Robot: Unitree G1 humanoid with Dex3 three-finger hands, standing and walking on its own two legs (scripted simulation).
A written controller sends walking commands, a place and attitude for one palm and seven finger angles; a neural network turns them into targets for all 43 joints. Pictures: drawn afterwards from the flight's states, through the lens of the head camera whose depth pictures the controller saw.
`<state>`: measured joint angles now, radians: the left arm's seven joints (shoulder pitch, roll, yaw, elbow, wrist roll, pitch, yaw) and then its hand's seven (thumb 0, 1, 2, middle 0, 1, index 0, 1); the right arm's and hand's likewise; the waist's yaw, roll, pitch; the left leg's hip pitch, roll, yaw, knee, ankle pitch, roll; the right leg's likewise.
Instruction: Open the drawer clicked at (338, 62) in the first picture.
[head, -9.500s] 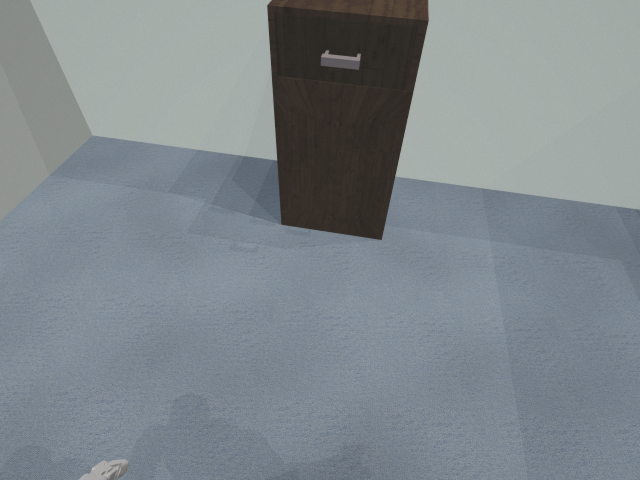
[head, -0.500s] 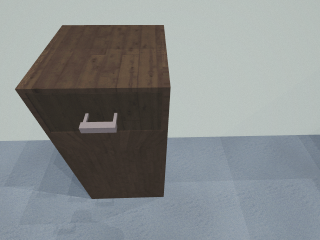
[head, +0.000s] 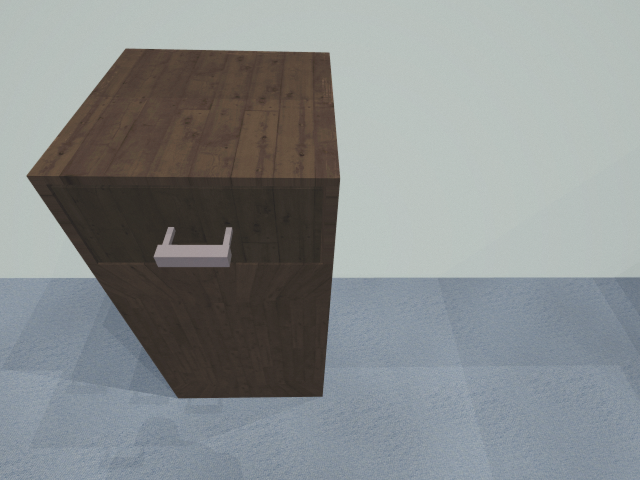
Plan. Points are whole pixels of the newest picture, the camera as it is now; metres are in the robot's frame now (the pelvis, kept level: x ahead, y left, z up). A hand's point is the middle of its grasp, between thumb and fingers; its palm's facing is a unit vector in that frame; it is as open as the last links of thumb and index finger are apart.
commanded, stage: look again from close up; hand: left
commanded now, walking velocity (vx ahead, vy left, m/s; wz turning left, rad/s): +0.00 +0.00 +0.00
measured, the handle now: (196, 244) +0.46 +0.23 +0.00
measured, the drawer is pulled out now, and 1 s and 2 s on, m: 0.00 0.00 0.00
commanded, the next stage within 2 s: shuffle to correct the standing spot in 0.54 s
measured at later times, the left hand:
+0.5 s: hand out of the picture +0.02 +0.17 -0.18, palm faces +0.01 -0.98 -0.21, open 7.3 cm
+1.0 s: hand out of the picture +0.00 +0.16 -0.18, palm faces +0.03 -0.96 -0.27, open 7.3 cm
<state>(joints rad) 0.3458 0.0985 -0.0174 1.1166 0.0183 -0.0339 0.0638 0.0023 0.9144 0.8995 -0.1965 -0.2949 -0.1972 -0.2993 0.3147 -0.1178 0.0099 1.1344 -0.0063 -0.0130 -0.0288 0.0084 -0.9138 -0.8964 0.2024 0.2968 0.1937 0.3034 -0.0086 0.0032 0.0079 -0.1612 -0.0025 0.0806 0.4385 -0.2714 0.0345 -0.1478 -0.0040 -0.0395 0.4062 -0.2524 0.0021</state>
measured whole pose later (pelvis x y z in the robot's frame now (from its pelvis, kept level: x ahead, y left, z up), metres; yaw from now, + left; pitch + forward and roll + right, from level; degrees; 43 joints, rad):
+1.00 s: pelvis -0.03 -0.03 -0.01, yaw +1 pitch -1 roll +2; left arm 0.24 0.17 0.02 1.00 0.02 0.02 0.05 0.00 0.91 0.90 -0.20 -0.30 -0.20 -0.30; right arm 0.19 -0.18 -0.02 1.03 -0.01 0.03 -0.03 0.01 -0.91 -0.90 0.20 0.30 0.20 0.30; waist 0.00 0.01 0.10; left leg -0.26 0.00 0.07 0.56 -0.29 0.00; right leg -0.28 -0.01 -0.05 0.62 -0.32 -0.04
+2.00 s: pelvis -0.04 -0.01 -0.01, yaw +2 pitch -1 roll +0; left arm 0.30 0.14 -0.01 1.11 0.01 -0.02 0.04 0.01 0.92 0.90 -0.20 -0.29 -0.20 -0.30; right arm 0.31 -0.15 0.02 1.09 -0.01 -0.02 -0.03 0.01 -0.92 -0.90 0.20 0.30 0.19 0.30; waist 0.00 0.02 0.01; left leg -0.12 0.00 0.06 0.50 -0.36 0.03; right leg -0.21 -0.01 -0.05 0.52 -0.30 0.00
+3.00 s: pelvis -0.08 -0.05 -0.03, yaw +0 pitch +7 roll +3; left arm 0.43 0.28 -0.14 0.04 1.10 -0.02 0.41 0.00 0.57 0.75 -0.23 -0.51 -0.23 -0.52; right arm 0.03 -0.28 -0.05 0.50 -0.04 0.05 0.04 0.01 -0.91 -0.90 0.20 0.30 0.19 0.30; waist 0.11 -0.04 -0.07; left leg -0.45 0.02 0.08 0.71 -0.38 -0.02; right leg -0.58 0.00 -0.02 0.78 -0.34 -0.06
